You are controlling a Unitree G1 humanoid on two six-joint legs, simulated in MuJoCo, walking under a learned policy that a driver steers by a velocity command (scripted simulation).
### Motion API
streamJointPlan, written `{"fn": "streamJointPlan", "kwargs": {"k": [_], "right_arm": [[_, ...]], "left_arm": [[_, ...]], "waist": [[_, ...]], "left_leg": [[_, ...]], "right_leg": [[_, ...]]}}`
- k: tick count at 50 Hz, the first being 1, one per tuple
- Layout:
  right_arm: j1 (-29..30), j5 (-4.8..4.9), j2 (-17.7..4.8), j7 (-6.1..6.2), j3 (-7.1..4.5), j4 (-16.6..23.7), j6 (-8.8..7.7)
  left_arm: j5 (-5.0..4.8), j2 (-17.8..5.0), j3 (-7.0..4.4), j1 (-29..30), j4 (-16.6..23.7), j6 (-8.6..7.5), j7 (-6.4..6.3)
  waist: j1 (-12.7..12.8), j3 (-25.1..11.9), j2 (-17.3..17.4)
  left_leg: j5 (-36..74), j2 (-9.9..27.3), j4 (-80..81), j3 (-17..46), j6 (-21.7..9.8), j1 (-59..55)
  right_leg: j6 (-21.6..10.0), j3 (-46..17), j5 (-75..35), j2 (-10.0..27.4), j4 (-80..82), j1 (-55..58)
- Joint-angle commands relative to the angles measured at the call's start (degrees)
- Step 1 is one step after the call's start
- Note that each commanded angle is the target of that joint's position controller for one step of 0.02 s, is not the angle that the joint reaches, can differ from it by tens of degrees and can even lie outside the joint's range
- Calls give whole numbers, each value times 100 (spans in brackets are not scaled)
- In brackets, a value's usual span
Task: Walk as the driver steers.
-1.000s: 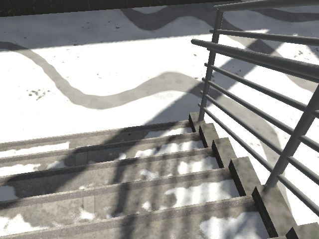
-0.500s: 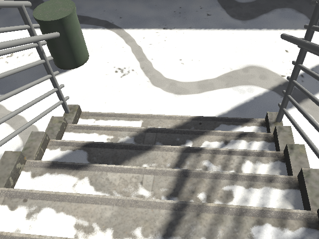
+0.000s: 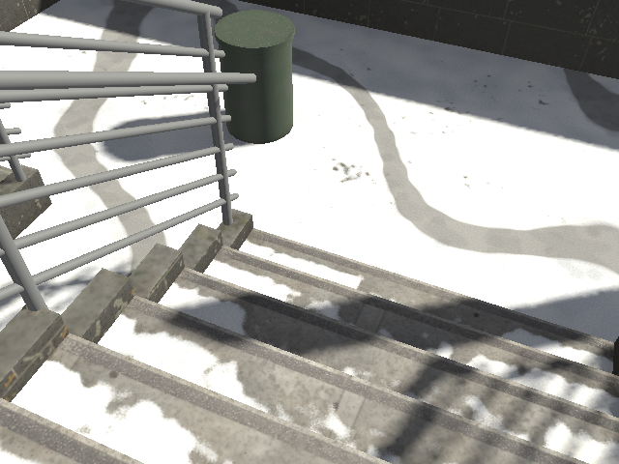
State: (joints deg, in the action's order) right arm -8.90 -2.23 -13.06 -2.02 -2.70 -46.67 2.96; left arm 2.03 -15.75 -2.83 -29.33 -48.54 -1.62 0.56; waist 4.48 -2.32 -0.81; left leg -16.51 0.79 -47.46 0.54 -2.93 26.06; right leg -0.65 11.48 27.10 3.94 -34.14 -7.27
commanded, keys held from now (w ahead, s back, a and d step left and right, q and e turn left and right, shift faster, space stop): w+e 1.00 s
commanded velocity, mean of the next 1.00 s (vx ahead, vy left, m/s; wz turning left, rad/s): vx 0.49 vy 0.00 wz -0.44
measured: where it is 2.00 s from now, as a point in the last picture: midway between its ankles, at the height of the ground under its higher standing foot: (436, 415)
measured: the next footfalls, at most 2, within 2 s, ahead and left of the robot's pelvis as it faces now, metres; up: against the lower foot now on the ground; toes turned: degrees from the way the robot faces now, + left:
left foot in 0.02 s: +0.06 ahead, +0.12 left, +0.00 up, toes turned +0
right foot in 0.44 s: +0.31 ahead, -0.04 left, -0.17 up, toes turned -14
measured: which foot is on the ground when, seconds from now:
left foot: up 0.00-0.00, down 0.02-0.46, up 0.48-0.94, down 0.96-1.00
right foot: down 0.00-0.04, up 0.06-0.42, down 0.44-0.96, up 0.98-1.00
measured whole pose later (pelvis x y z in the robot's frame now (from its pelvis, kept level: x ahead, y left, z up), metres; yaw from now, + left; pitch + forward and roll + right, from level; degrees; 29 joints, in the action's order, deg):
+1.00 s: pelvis +0.52 -0.01 -0.31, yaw -30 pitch +0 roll -3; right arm -8.6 -1.1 -12.2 -0.2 -2.3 -47.6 -4.0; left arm 0.7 -13.2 -2.1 -26.8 -54.2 -1.6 -2.4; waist 5.1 -2.5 1.5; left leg -5.1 0.4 -23.1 2.2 -1.3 16.3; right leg -8.5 -7.6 50.3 -12.8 -92.8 -18.7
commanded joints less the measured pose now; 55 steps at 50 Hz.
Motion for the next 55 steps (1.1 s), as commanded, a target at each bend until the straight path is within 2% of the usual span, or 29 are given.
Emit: {"fn": "streamJointPlan", "kwargs": {"k": [1,2,3,4,6,8,10,14,17,20,22,23,24,25,27,29,31,33,35,37,42,45,48,49,50,51,52,53,55], "right_arm": [[-1000,18,-319,67,-110,-238,-231],[-1943,11,-787,117,-237,-575,-366],[-2467,84,-1421,180,-295,-751,-451],[-2561,224,-1413,186,-310,-871,-493],[-1648,-1,-1001,244,-188,-832,-535],[-1222,-89,-756,280,-147,-833,-611],[-920,73,-486,222,-43,-792,-793],[-993,146,-353,331,50,-957,-919],[-1278,78,-468,406,34,-1082,-924],[-1936,-46,-466,488,79,-1373,-786],[-1943,-111,-671,580,43,-1427,-578],[-1748,-100,-562,534,12,-1363,-514],[-2101,57,-190,475,70,-1059,-528],[-1814,30,-574,447,57,-734,-556],[-1059,-86,-836,442,-57,-532,-632],[-456,-73,-828,416,-132,-501,-468],[-619,-275,-317,363,-27,-631,-261],[-1141,-104,-311,309,-70,-833,-225],[103,-65,-595,236,-213,-353,-329],[482,-170,-455,120,-132,-203,-523],[718,-45,-174,136,-3,99,-536],[432,274,-256,218,-11,193,-686],[-1927,174,-670,284,-243,-536,-672],[-2429,17,-1036,230,-255,-601,-624],[-2687,67,-988,97,-229,-526,-587],[-2589,218,-1065,76,-294,-457,-597],[-1993,209,-898,130,-276,-298,-659],[-1654,168,-521,157,-151,-244,-665],[-1597,24,-361,191,5,-498,-803]], "left_arm": [[-38,-931,-263,223,51,14,-27],[-1,-763,-223,226,54,0,-6],[14,-73,-99,-4,257,-40,22],[24,-421,-132,826,422,-30,-111],[-124,-619,-257,938,257,20,-174],[106,-515,-304,456,-135,146,-88],[54,-532,-380,558,-259,229,82],[11,145,-137,1447,-73,194,313],[-100,156,-21,1908,-14,219,277],[42,15,26,1847,-154,176,80],[114,-274,-92,136,-754,105,46],[31,-616,-242,-599,-1003,60,57],[-166,-966,-224,-651,-934,37,143],[-384,-1024,-265,-592,-703,72,179],[-113,-867,-261,86,-585,125,-1],[-146,-315,3,1052,-376,-42,-146],[-150,-640,-63,772,-491,-98,-208],[-192,-509,-58,560,-526,-97,-166],[-164,-185,15,18,-711,-146,-201],[-183,-57,49,544,-505,-192,-285],[-66,-184,39,377,-378,-113,-245],[99,-159,52,38,-467,20,-442],[47,-287,2,67,-597,43,-303],[-256,107,-24,-618,-491,-74,-167],[-438,13,6,-827,-379,-62,-310],[-314,-160,21,-447,-194,-24,-374],[-53,-354,-34,632,5,44,-345],[75,-477,-86,1394,189,150,-283],[33,-150,-83,1524,158,292,-210]], "waist": [[-876,310,-334],[-1266,10,701],[-936,-337,2151],[-1370,201,1320],[-795,1003,698],[-453,883,874],[-156,683,471],[-254,691,551],[-510,996,527],[-751,1144,270],[16,485,288],[444,166,-863],[-193,-404,-1443],[85,-1004,-698],[-83,-312,-207],[-680,1000,510],[-665,708,10],[-752,434,-198],[-294,739,-23],[-335,748,115],[48,848,-470],[192,1025,-480],[-843,75,337],[-540,-734,1424],[-672,-1352,1311],[-760,-1308,1361],[-833,-547,985],[-807,334,450],[-370,1175,231]], "left_leg": [[-522,-486,1044,-712,-224,-1889],[-773,179,1925,537,-463,-2915],[688,1711,2315,2804,-918,-3877],[539,1852,2698,3165,-1129,-3255],[900,1816,2510,2218,-938,-2486],[1433,1477,2078,1396,-725,-1908],[1135,979,1886,505,-316,-1452],[-721,619,1381,-383,-188,418],[-492,736,672,-580,-211,559],[933,836,-965,-487,-365,-1075],[2724,786,-3538,-469,-549,-1438],[-120,90,-6381,-880,-443,-239],[-3084,-56,-7560,-508,-339,2496],[-2211,293,-6924,-5,-347,3278],[-1404,539,-5399,516,47,3981],[364,670,-2357,398,570,2403],[714,421,-2021,38,645,1010],[1584,470,-2291,110,478,1139],[2547,571,-1328,547,386,2708],[4422,235,360,232,352,930],[3596,-192,1314,206,344,251],[3701,129,3094,627,291,-230],[4042,328,2761,223,152,-3343],[5920,1366,942,1035,-138,-5074],[5367,2217,296,1670,-268,-5746],[2976,2602,1148,2355,-771,-5219],[-191,2569,2312,2778,-1209,-4002],[-613,2332,2751,2602,-1168,-2581],[543,1649,2372,1772,-666,-802]], "right_leg": [[-1062,-1024,-3360,903,-582,-1113],[-755,-681,-2800,443,-2614,-1957],[-498,-1044,973,-669,-4289,-3678],[-586,-2009,778,-755,-4104,-4363],[-557,-2077,48,-413,-3956,-4434],[-516,-2085,-1111,-271,-3578,-3801],[-503,-2067,-2728,-292,-2792,-3224],[-439,-1060,-5817,-704,-994,-1280],[-426,-665,-5937,-729,-263,-647],[-554,-463,-5022,-527,1125,-1133],[-914,-737,-4021,-469,2003,141],[-1278,-1265,-5470,-8,1877,1379],[-1502,-2235,-8263,852,-1032,3336],[-1873,-2987,-6786,1216,-467,3604],[-2579,-4620,-1708,2027,890,1898],[-2059,-3591,-2192,980,1284,-1041],[-1961,-3298,-3636,595,1092,-1876],[-1807,-3288,-3975,430,725,-1546],[-1806,-3783,-2015,216,299,-447],[-1446,-3262,-884,-437,-12,-1892],[-1348,-3517,-1282,-569,-1036,-1669],[-1259,-3671,-1648,-668,-1985,-893],[-1137,-2931,-730,-1078,-5284,-2182],[-847,-2332,2632,-1604,-7667,-3806],[-829,-1953,2600,-1226,-8973,-4913],[-754,-1532,1845,-984,-9410,-5565],[-696,-1402,566,-694,-8731,-5994],[-593,-1540,10,-521,-8270,-5791],[-463,-2080,-1044,-390,-6695,-5283]]}}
